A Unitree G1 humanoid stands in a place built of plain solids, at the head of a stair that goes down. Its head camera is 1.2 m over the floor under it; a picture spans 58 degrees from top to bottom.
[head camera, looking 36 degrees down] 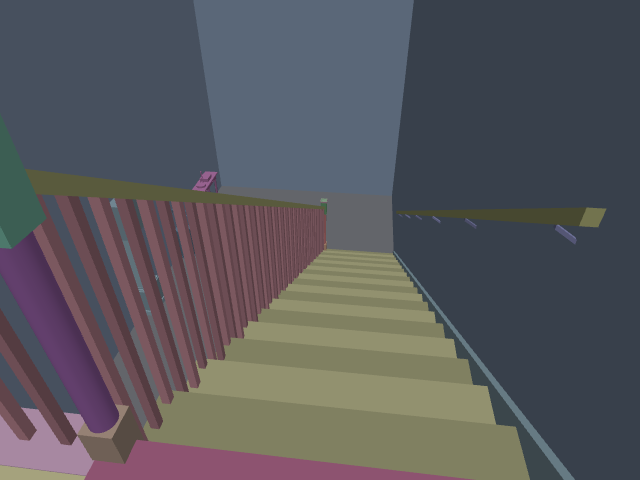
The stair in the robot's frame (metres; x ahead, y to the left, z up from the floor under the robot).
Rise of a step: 0.18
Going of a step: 0.29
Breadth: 1.26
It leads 7 degrees to the right of straight ahead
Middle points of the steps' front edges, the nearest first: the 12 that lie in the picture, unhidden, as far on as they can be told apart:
0.60 -0.05 0.00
0.89 -0.04 -0.18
1.18 -0.08 -0.36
1.47 -0.11 -0.55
1.75 -0.14 -0.73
2.04 -0.18 -0.91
2.33 -0.21 -1.09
2.62 -0.25 -1.27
2.90 -0.28 -1.45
3.19 -0.31 -1.63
3.48 -0.35 -1.81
3.76 -0.38 -1.99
